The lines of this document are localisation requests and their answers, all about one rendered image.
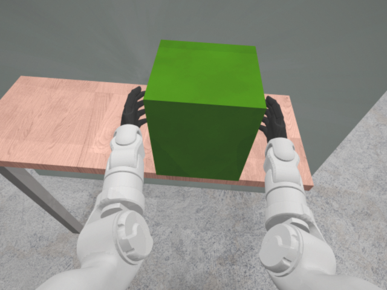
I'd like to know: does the robot right upper arm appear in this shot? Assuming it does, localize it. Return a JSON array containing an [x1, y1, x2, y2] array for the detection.
[[259, 223, 384, 290]]

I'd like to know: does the robot left upper arm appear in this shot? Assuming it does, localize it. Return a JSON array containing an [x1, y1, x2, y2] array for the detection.
[[35, 210, 153, 290]]

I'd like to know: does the right robot forearm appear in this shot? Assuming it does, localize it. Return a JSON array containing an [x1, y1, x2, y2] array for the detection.
[[263, 138, 327, 243]]

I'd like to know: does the table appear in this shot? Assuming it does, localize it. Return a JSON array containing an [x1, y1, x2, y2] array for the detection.
[[0, 76, 314, 234]]

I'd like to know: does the left robot hand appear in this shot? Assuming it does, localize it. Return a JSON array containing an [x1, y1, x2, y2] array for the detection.
[[120, 86, 147, 128]]

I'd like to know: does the left robot forearm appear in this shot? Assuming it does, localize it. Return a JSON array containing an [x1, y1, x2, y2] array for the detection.
[[77, 124, 145, 258]]

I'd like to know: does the carton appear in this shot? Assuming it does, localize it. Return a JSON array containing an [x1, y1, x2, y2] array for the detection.
[[143, 40, 267, 181]]

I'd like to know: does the right robot hand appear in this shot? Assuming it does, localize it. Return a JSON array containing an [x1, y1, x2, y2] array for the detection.
[[259, 96, 287, 143]]

